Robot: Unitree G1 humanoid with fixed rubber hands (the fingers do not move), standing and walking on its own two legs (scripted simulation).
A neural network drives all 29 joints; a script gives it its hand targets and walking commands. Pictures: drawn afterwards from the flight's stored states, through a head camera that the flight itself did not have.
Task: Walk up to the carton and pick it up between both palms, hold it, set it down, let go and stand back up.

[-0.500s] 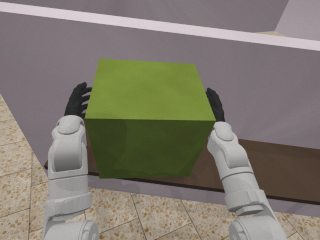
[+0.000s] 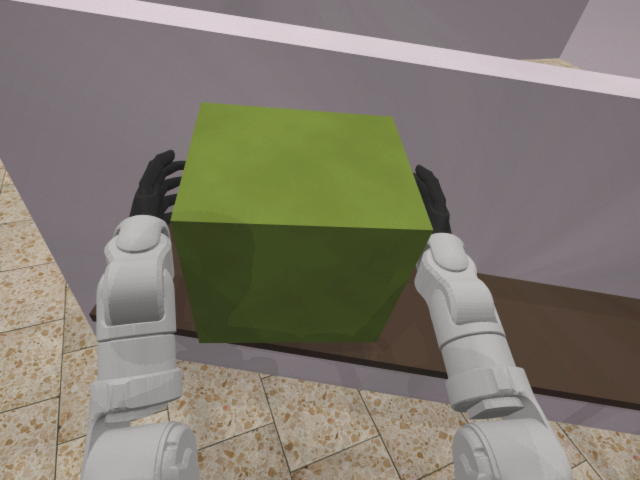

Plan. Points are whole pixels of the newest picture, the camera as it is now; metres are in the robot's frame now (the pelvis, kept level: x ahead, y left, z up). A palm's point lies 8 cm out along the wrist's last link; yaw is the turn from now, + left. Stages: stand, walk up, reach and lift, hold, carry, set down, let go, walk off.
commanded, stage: hold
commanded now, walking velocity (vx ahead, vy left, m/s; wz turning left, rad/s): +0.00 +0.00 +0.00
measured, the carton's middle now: (295, 230) +0.39 +0.02 +0.13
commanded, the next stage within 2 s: none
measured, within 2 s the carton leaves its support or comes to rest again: neither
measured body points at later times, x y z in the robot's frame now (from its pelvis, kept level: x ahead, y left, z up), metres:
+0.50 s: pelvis +0.01 +0.00 +0.00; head -0.03 +0.04 +0.45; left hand +0.37 +0.19 +0.17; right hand +0.37 -0.15 +0.17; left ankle +0.06 +0.11 -0.75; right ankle +0.02 -0.06 -0.75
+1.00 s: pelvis +0.00 +0.00 +0.00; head -0.03 +0.04 +0.45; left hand +0.36 +0.19 +0.17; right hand +0.37 -0.15 +0.16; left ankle +0.06 +0.11 -0.75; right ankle +0.02 -0.06 -0.75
